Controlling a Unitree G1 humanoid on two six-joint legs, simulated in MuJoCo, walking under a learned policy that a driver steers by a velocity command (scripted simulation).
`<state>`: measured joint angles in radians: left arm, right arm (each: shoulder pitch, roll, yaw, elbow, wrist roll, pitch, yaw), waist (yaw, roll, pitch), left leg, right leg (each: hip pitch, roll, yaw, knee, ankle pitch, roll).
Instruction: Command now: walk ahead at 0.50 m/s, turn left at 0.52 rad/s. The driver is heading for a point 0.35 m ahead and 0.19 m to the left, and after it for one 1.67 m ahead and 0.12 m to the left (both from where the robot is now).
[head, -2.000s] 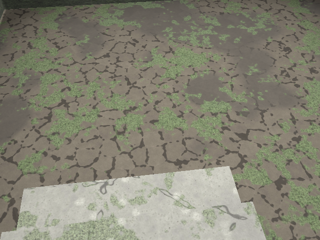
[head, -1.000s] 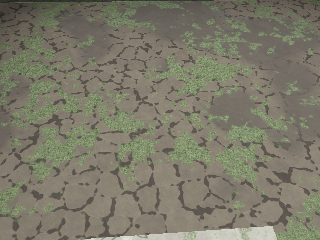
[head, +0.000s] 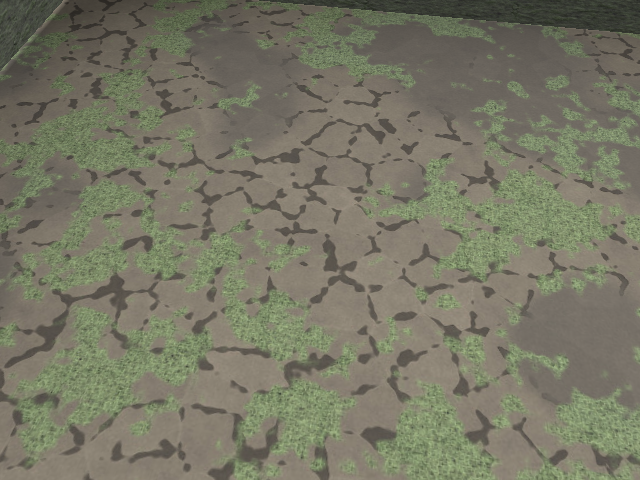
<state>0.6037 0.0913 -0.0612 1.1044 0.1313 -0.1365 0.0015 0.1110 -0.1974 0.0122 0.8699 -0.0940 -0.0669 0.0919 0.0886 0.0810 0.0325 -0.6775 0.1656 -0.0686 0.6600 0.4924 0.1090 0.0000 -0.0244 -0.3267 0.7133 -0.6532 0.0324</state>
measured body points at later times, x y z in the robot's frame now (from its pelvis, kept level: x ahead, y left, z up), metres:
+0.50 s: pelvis +0.34 +0.03 -0.14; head +0.35 +0.03 +0.31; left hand +0.51 +0.34 -0.20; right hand +0.46 -0.21 -0.27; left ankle +0.25 +0.15 -0.86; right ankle +0.52 -0.06 -0.84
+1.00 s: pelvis +0.58 +0.12 -0.13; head +0.62 +0.13 +0.32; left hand +0.41 +0.33 -0.26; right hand +0.89 +0.05 -0.22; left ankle +0.64 +0.29 -0.85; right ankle +0.52 -0.06 -0.86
